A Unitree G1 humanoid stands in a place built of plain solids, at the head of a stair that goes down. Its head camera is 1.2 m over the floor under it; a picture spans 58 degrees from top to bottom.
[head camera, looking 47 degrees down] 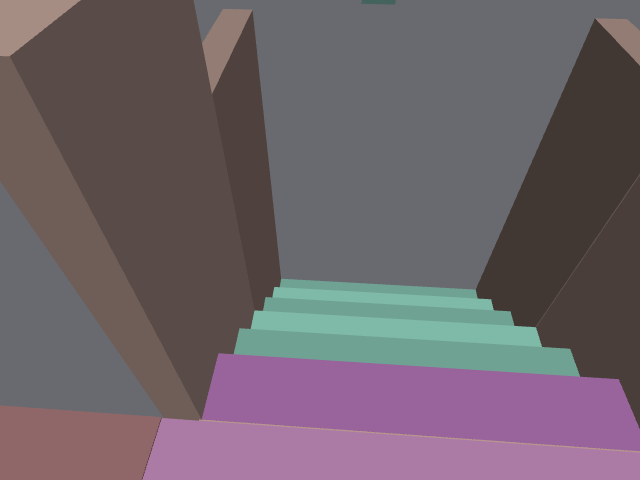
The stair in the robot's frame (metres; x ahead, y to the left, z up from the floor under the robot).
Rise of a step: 0.18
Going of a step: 0.20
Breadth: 1.20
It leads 4 degrees to the right of straight ahead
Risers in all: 6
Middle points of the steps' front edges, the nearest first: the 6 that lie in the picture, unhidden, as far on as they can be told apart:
0.61 -0.28 0.00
0.81 -0.29 -0.18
1.01 -0.31 -0.37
1.21 -0.32 -0.55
1.41 -0.34 -0.73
1.61 -0.35 -0.92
